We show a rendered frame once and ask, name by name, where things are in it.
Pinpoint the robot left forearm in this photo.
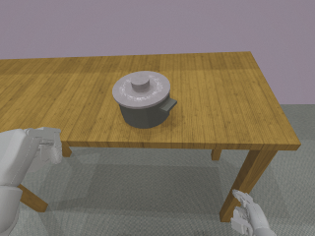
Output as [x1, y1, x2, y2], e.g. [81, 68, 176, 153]
[0, 185, 23, 236]

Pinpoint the robot left hand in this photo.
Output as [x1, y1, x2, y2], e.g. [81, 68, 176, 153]
[0, 127, 63, 187]

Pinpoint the table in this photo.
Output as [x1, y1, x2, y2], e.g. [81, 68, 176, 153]
[0, 51, 301, 223]

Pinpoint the knob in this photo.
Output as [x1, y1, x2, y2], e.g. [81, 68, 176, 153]
[131, 74, 150, 90]

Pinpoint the pot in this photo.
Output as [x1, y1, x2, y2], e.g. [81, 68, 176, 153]
[119, 93, 177, 129]

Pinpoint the robot right hand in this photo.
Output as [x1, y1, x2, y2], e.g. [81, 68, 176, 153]
[230, 189, 271, 236]

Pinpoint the lid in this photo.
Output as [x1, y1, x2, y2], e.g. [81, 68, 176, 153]
[112, 71, 170, 109]

